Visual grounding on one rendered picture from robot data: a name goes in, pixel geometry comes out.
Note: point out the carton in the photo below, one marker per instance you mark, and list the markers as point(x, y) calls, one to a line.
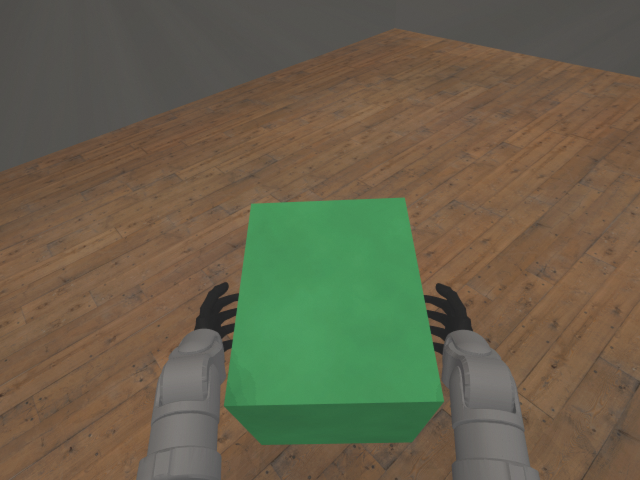
point(332, 342)

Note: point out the right robot forearm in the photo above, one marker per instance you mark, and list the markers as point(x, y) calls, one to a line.
point(485, 410)

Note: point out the right robot hand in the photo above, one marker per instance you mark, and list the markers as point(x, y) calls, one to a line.
point(456, 318)

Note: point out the left robot forearm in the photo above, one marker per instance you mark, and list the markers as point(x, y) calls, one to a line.
point(186, 412)

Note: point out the left robot hand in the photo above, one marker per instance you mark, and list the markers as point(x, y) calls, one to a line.
point(209, 317)

